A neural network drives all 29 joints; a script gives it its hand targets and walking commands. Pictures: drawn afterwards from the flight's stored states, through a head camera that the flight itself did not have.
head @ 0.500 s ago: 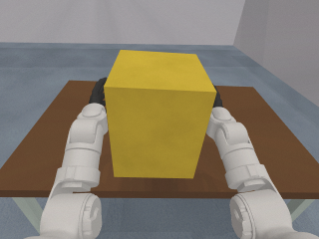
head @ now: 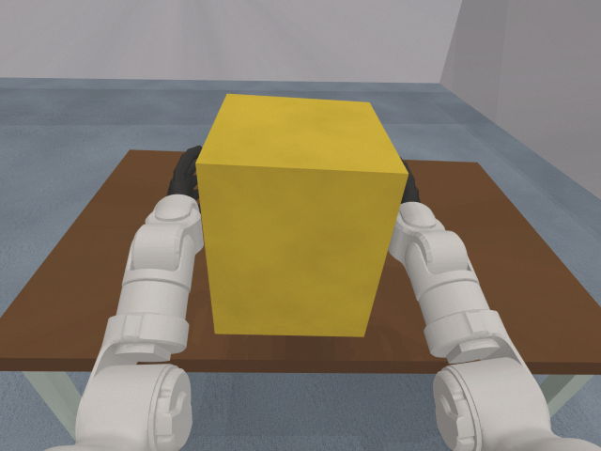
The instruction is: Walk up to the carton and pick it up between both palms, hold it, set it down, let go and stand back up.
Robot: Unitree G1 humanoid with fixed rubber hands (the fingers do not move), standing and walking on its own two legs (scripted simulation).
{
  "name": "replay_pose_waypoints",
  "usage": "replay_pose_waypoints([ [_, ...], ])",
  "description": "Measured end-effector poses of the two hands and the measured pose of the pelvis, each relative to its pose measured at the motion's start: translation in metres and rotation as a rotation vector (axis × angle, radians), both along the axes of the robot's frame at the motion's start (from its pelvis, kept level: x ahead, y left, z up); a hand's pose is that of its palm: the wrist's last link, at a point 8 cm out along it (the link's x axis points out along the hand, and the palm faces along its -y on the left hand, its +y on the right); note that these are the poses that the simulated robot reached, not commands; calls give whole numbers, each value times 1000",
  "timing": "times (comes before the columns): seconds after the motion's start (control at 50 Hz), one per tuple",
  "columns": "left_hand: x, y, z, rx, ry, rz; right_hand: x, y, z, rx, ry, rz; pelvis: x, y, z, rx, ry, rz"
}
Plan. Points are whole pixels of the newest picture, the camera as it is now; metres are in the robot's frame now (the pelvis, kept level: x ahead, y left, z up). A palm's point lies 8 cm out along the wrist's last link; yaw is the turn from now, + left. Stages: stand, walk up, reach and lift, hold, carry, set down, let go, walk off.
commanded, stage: hold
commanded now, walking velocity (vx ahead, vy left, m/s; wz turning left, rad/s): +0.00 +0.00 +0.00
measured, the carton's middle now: (294, 214) +0.39 +0.01 +0.18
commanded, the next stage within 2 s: set down in 1.30 s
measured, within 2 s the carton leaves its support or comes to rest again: neither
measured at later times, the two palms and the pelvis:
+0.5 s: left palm (182, 203) +0.38 +0.15 +0.20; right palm (403, 209) +0.38 -0.14 +0.20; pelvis +0.00 +0.00 +0.00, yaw +0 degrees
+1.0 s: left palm (185, 203) +0.38 +0.15 +0.20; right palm (405, 209) +0.38 -0.14 +0.20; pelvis +0.00 +0.00 +0.00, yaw +0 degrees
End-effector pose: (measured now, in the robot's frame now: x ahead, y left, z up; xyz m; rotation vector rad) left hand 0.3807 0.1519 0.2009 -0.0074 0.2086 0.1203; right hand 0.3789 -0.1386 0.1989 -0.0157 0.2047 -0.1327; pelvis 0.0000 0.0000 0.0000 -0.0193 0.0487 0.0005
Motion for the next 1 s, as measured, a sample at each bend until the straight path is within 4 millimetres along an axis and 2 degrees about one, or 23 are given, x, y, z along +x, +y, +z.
replay_pose_waypoints([
  [0.26,1,-5,1,0,-2,-13,-3,-5,1,0,-3,-13,0,0,0,0,-3,0],
  [0.52,-2,1,2,2,-4,3,-1,1,2,1,-6,4,0,0,0,0,-5,0],
  [0.76,2,-5,2,5,-1,-12,-1,-5,1,2,-6,-12,0,0,0,0,-4,0],
  [1.0,0,-2,0,6,3,-4,-1,-2,1,0,-3,-3,0,0,0,0,-5,0],
])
